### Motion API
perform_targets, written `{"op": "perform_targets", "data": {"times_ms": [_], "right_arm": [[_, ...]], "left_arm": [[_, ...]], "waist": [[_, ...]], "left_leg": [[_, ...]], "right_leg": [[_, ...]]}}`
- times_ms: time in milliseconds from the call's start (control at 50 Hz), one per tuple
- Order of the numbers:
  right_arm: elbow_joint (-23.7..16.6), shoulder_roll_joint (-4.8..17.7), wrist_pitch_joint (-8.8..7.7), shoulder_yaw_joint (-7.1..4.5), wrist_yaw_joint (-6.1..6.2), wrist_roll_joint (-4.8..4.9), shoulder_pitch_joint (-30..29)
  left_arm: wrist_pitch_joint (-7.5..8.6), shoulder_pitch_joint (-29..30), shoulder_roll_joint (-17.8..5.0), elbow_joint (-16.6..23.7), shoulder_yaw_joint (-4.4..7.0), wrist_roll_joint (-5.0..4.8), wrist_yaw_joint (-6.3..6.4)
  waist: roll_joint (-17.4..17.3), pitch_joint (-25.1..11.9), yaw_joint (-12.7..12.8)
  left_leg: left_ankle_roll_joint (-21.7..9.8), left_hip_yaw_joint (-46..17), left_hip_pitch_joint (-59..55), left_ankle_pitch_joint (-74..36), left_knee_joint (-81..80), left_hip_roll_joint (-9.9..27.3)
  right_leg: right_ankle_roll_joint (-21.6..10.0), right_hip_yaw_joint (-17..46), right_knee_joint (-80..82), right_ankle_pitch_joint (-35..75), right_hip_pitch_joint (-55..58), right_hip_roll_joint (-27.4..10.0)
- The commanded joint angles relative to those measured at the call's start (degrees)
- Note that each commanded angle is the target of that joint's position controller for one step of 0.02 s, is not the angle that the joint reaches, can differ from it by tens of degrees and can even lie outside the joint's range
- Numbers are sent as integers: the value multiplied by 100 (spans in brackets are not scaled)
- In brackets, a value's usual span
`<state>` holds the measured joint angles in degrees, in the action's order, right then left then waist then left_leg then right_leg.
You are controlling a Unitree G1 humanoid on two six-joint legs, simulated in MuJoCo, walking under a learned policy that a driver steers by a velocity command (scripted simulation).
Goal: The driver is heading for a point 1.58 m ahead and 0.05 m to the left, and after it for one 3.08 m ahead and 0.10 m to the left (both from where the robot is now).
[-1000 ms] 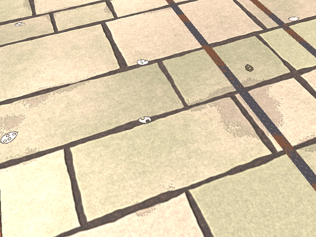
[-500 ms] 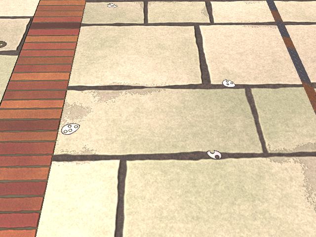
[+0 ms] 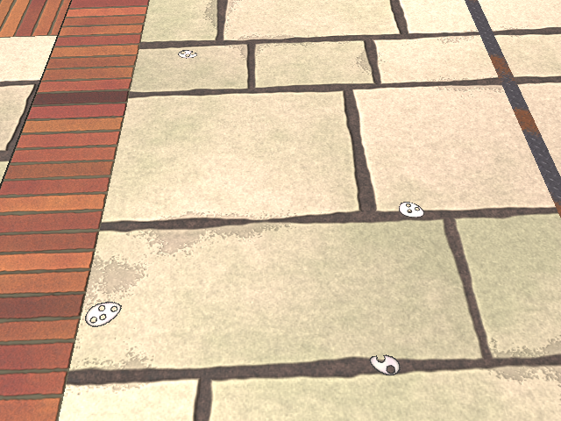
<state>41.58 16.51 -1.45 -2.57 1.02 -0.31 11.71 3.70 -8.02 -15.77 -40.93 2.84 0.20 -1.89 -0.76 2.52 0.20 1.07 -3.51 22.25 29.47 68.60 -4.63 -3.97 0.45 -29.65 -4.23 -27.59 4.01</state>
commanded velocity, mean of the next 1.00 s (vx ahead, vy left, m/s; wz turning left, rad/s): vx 0.03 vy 0.00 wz -0.04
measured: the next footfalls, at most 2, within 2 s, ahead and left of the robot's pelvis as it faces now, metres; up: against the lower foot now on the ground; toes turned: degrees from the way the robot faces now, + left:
left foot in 0.34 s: +0.12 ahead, +0.14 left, +0.00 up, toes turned -2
right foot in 0.60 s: +0.07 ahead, -0.10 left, +0.00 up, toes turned -7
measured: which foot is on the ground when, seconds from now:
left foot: up 0.00-0.32, down 0.34-1.00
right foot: down 0.00-0.34, up 0.36-0.58, down 0.60-0.94, up 0.96-1.00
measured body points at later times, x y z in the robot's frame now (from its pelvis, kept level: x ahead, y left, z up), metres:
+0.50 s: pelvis +0.06 +0.04 +0.01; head +0.08 +0.06 +0.46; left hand +0.26 +0.28 -0.09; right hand +0.14 -0.24 -0.08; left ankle +0.09 +0.16 -0.72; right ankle +0.05 -0.09 -0.69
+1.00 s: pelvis +0.05 +0.06 +0.00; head +0.08 +0.08 +0.45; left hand +0.20 +0.33 -0.12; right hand +0.18 -0.23 -0.08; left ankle +0.08 +0.14 -0.72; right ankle +0.01 -0.09 -0.69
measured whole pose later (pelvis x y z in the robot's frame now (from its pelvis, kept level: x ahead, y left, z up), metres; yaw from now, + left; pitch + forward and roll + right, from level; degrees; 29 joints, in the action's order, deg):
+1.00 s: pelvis +0.05 +0.06 +0.00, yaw -1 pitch +1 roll -1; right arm 36.6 16.8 0.7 -4.3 -0.8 -0.8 13.1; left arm -1.9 -9.7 -16.3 -40.8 4.5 0.0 3.5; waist 1.7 2.1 -0.3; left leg -3.9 -0.5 22.1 17.9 39.5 -2.5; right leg 3.0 1.1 -53.6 -30.9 -22.9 -1.3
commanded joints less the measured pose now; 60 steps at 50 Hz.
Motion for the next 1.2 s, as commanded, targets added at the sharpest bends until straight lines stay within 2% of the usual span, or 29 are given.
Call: {"op": "perform_targets", "data": {"times_ms": [20, 80, 160, 260, 320, 340, 360, 380, 400, 440, 500, 560, 600, 620, 640, 660, 740, 780, 840, 880, 920, 940, 960, 980, 1000, 1020, 1040, 1100, 1200], "right_arm": [[-521, 712, 137, -203, 79, -19, 61], [-464, 402, 174, -147, 147, -21, 249], [-403, 403, 167, -150, 178, -18, 153], [-465, 392, 86, -155, 102, 16, -15], [-399, 314, -13, -164, 14, -8, 193], [-459, 536, -41, -198, 12, -115, 217], [-484, 993, -24, -295, 26, -238, 16], [-519, 703, -31, -232, 14, -312, -63], [-580, 599, -58, -196, 20, -260, -247], [-568, 635, -86, -207, 42, -82, -295], [-495, 536, -37, -164, 21, -40, -281], [-410, 456, 59, -129, -11, 23, -153], [-346, 383, 3, -97, -43, 15, 128], [-342, 338, -84, -65, -121, -83, 309], [-311, 314, -133, -60, -159, -70, 336], [-332, 495, -128, -86, -165, -37, -70], [-619, 499, 43, -158, -69, 73, -369], [-708, 460, 97, -190, -45, 80, -312], [-787, 398, 184, -251, -90, 64, -149], [-817, 318, 227, -262, -150, 86, -61], [-726, 343, 242, -306, -195, 81, 195], [-792, 717, 231, -414, -179, 41, 223], [-966, 1411, 213, -560, -148, 10, 290], [-951, 1219, 93, -453, -179, -167, 700], [-971, 1064, 1, -393, -174, -171, 465], [-1021, 994, -13, -387, -134, -71, 157], [-1061, 962, 26, -376, -80, 25, -70], [-1094, 856, 151, -321, 27, 54, -138], [-1123, 919, 258, -388, 135, 61, -24]], "left_arm": [[-144, -141, -790, 495, 202, -41, 126], [-264, -44, -885, 580, 271, 37, 186], [-374, -45, -1024, 667, 354, -41, 306], [-504, -136, -860, 656, 283, 9, 309], [-564, -187, -694, 605, 184, -25, 303], [-541, -377, -549, 567, 129, 4, 296], [-478, -530, -400, 632, 106, 23, 269], [-407, -239, -608, 686, 157, 48, 263], [-381, -132, -761, 685, 220, 53, 250], [-445, -156, -694, 556, 242, 46, 255], [-498, -198, -258, 459, 105, -14, 235], [-491, -233, -172, 346, 74, -71, 228], [-511, -161, -446, 378, 106, 19, 238], [-534, -193, -723, 382, 157, 67, 285], [-550, -245, -713, 229, 197, 53, 275], [-541, -258, -535, 263, 177, 67, 253], [-490, -363, -750, 249, 276, 62, 381], [-496, -475, -838, 253, 324, 37, 432], [-456, -127, -819, 399, 322, 9, 518], [-419, 122, -892, 457, 344, -39, 543], [-453, 172, -886, 427, 368, -127, 549], [-475, -169, -706, 370, 349, -79, 540], [-467, 59, -483, 670, 263, 72, 559], [-432, 370, -505, 761, 261, 36, 576], [-435, 213, -616, 685, 290, -38, 551], [-445, 62, -666, 529, 320, -23, 541], [-444, 33, -697, 454, 347, 16, 559], [-437, -43, -521, 380, 315, -11, 495], [-386, 262, -406, 415, 238, -46, 437]], "waist": [[222, -949, -14], [740, -852, -137], [755, -1154, -39], [924, -1023, 137], [868, -872, -41], [514, -820, 14], [-763, -611, 359], [-1200, -530, 165], [-1125, -505, 129], [-862, -494, 69], [-758, -567, 54], [-915, -741, 71], [-660, -813, -30], [-107, -890, -216], [376, -911, -229], [184, -695, 37], [568, -360, 66], [875, -341, 68], [1251, -381, -47], [1036, -346, -133], [752, -419, -227], [-185, -385, -78], [-1761, -281, -86], [-1523, -753, -403], [-1016, -722, -218], [-514, -700, -79], [-280, -713, -19], [-456, -854, 54], [-700, -779, -125]], "left_leg": [[103, -299, 1232, -324, 170, 517], [189, -43, 640, -426, -1138, 357], [297, -145, 369, -983, -1920, 358], [213, -23, 2, -1069, -2699, 442], [-68, 160, -859, -1773, -4226, 433], [-288, -352, -1239, -1965, -4579, 1003], [-817, -1297, -1099, -2274, -4850, 1739], [-1274, -1862, -609, -2379, -5203, 2208], [-1369, -1862, -552, -2466, -5183, 2237], [-1257, -1516, -842, -2933, -4984, 1994], [-1135, -944, -1074, -4247, -4596, 1654], [-1013, -694, -1325, -4508, -4290, 1408], [-636, -694, -1105, -3605, -4272, 1267], [-437, -534, -681, -3046, -4191, 1035], [-267, -206, -713, -2502, -4268, 756], [-183, -138, -654, -2274, -4100, 689], [-278, -111, -131, -2436, -3493, 477], [-232, 21, 150, -2220, -3015, 356], [-210, 289, 369, -547, -2063, 421], [-300, 407, 207, -289, -2211, 539], [-470, 469, -531, -1454, -3299, 400], [-712, -529, -919, -2605, -4135, 804], [-1673, -2869, -1371, -3494, -4921, 2086], [-2249, -3580, -1553, -3726, -5141, 2472], [-2104, -3056, -1573, -3690, -4954, 2359], [-1761, -2538, -1510, -3469, -4803, 2046], [-1507, -2242, -1457, -3291, -4771, 1839], [-1340, -1754, -1191, -3333, -4817, 1399], [-1351, -2067, -1258, -2118, -4954, 1293]], "right_leg": [[-1103, 2465, 1234, 144, 1582, -1643], [-945, 2023, 1362, 130, 988, -1173], [-886, 2126, 1292, -595, 1021, -1161], [-801, 2338, 1150, -1067, 995, -1199], [-492, 2213, 819, -1257, 816, -963], [-202, 1982, 474, -1615, 496, -725], [140, 1031, -193, -2012, 62, 2], [349, 696, -780, -2223, 237, 65], [470, 656, -1293, -2259, 361, -82], [664, 561, -1820, -2267, 181, -180], [799, 326, -1447, -2233, 475, -346], [767, 45, 210, -1039, 1201, -290], [592, 406, 669, 151, 1887, -560], [419, 637, 318, 1069, 2358, -892], [239, 489, 78, 314, 2119, -769], [216, 454, 172, -194, 1887, -674], [89, 548, 362, -567, 1571, -909], [-201, 950, 608, -532, 1570, -1372], [-716, 1445, 730, 210, 1465, -2196], [-671, 1179, 535, 670, 1325, -2243], [-231, 532, -40, 140, 1023, -1796], [190, -89, -1084, -779, 565, -1265], [759, -554, -2603, -2753, -856, -242], [729, 432, -3728, -3598, -1044, -173], [689, 618, -4178, -3285, -1159, -313], [676, 596, -4224, -2819, -1149, -410], [692, 605, -4001, -2402, -1144, -491], [809, 434, -3574, -1786, -597, -360], [884, 498, -1981, -1682, -255, -236]]}}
